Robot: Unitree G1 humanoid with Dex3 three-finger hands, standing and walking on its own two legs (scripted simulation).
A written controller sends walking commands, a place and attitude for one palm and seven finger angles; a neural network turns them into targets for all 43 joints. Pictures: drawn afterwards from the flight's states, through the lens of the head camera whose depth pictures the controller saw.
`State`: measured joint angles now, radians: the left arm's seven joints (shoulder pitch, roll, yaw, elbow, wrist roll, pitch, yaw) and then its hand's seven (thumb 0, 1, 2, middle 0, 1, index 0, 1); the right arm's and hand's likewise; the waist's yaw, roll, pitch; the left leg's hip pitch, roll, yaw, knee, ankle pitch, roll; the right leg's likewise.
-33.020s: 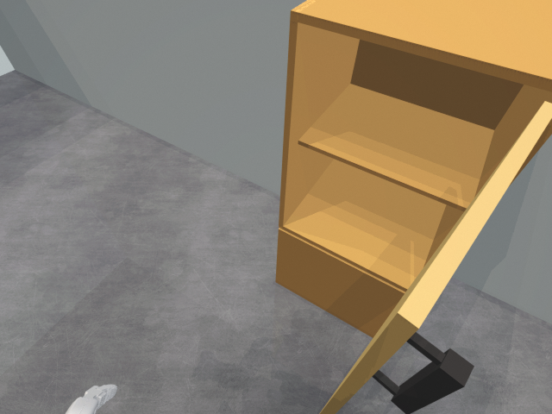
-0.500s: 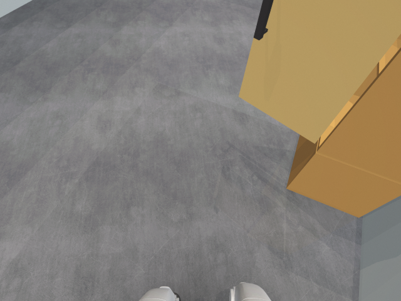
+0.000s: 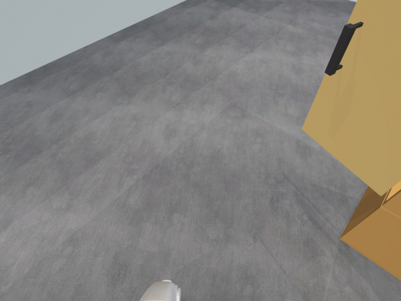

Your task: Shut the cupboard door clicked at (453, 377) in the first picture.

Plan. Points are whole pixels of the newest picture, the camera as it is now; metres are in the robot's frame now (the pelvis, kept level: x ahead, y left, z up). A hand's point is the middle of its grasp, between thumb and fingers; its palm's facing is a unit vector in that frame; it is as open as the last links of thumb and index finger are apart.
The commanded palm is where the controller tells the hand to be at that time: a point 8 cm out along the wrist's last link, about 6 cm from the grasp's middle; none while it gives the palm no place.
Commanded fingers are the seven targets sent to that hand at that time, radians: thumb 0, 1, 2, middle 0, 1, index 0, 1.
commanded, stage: walk to a spot facing it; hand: left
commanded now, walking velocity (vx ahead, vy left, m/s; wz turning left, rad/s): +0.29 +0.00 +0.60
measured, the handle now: (344, 49) +0.82 -0.45 +0.05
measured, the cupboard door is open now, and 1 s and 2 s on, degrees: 73 73 73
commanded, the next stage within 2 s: turn to face it in 0.48 s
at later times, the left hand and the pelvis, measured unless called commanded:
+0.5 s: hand (78, 285) +0.18 +0.30 -0.16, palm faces +0.26 -0.94 -0.22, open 7.4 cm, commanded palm none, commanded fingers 0.00 0.90 0.90 -0.20 -0.30 -0.20 -0.30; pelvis +0.15 +0.08 +0.00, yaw +14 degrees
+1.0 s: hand (110, 231) +0.31 +0.26 -0.17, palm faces +0.19 -0.96 -0.22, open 7.3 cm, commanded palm none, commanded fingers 0.00 0.90 0.90 -0.20 -0.30 -0.20 -0.30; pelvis +0.31 +0.07 +0.00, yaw +8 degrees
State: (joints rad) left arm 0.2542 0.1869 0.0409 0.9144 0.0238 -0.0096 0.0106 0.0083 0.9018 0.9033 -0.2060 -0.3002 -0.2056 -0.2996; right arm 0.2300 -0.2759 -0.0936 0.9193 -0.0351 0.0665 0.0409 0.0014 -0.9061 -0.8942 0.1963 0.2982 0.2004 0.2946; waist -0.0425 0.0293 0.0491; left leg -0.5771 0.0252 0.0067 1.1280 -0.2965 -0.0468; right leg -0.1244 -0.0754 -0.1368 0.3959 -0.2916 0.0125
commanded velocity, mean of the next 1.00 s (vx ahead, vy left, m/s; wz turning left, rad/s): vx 0.16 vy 0.00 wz -0.06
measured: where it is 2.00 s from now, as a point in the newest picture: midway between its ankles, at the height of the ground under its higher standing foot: (182, 274)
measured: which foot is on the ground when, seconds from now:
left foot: up 0.00-0.20, down 0.22-0.70, up 0.72-1.00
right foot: down 0.00-0.22, up 0.24-0.66, down 0.68-1.00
